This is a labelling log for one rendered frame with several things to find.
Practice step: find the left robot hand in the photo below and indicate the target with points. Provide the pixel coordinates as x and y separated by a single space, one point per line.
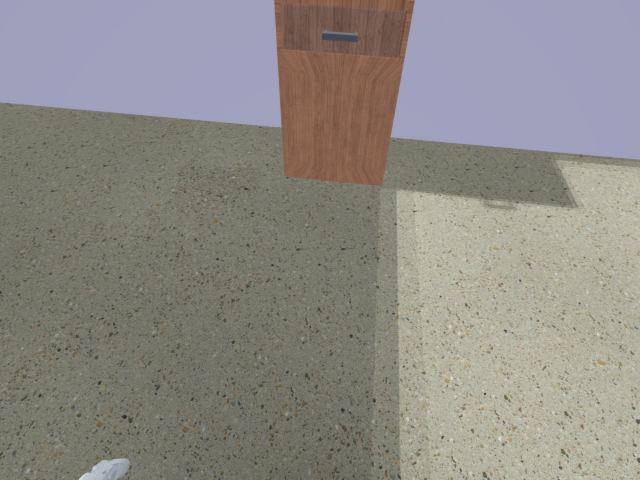
108 470

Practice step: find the drawer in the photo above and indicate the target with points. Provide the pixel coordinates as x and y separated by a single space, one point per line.
379 30

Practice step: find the handle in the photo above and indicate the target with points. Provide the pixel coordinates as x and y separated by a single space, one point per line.
340 36

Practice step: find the cabinet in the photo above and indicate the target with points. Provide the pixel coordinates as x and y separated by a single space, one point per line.
337 110

